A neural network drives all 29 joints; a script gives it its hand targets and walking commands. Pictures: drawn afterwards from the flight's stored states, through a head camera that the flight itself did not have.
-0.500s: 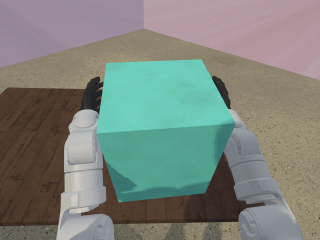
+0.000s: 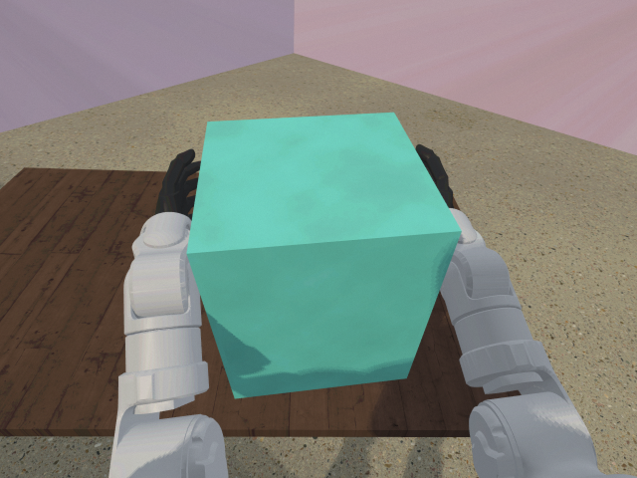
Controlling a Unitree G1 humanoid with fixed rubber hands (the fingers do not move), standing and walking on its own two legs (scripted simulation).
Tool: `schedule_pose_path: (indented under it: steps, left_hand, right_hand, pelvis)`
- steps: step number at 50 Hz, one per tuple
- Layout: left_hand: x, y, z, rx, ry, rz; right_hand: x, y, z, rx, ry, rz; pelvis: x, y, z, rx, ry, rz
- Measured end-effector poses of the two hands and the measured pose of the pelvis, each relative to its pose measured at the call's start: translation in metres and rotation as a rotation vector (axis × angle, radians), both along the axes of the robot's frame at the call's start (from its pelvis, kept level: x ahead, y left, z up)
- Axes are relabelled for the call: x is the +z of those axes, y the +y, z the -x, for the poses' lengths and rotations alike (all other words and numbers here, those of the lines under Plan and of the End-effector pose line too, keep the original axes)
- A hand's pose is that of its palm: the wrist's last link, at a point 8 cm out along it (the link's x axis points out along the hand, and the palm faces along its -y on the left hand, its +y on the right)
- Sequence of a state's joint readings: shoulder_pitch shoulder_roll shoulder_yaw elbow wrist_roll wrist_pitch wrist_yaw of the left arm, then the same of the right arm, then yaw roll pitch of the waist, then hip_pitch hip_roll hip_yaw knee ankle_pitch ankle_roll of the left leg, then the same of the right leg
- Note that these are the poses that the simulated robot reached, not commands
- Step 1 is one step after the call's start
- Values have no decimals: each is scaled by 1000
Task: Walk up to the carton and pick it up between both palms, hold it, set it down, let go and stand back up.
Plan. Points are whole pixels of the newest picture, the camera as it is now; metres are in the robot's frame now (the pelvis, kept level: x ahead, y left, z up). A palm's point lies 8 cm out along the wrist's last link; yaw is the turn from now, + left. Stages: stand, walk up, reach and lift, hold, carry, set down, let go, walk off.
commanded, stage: hold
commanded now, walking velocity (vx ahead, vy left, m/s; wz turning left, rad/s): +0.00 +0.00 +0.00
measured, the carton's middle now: (313, 257) +0.33 +0.01 +0.17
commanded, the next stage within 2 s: none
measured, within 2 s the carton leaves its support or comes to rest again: neither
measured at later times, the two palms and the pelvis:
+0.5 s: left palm (178, 212) +0.37 +0.16 +0.21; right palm (435, 210) +0.36 -0.14 +0.21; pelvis +0.01 +0.01 +0.00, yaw +0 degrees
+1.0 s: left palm (176, 214) +0.36 +0.16 +0.21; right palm (435, 210) +0.36 -0.14 +0.21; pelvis +0.01 +0.01 +0.00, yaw +0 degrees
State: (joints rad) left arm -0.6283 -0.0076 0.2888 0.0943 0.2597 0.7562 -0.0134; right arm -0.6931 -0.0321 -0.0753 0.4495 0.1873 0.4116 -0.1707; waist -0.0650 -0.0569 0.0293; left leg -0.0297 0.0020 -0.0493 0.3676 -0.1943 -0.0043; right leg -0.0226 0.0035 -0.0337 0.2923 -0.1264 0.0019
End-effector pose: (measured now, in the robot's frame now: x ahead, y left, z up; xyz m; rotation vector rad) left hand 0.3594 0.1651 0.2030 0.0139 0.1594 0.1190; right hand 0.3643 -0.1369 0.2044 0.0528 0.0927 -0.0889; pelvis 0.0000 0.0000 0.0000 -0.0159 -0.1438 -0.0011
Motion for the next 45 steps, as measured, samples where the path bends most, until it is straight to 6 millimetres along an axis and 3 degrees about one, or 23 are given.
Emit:
schedule_pose_path:
  steps: [10,45]
  left_hand:
    - [7,-2,-5,-10,-17,-4]
    - [-2,1,-3,-2,-13,-3]
  right_hand:
    - [4,-2,-1,-13,-17,-12]
    - [-4,1,-1,-6,-13,-11]
  pelvis:
    - [0,1,0,-5,16,0]
    - [0,6,-9,-7,-1,5]
